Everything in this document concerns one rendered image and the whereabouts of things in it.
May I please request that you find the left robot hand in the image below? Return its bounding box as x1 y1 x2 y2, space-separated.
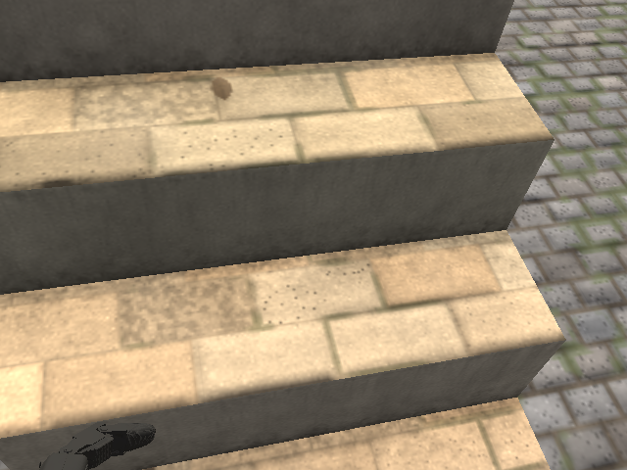
39 422 156 470

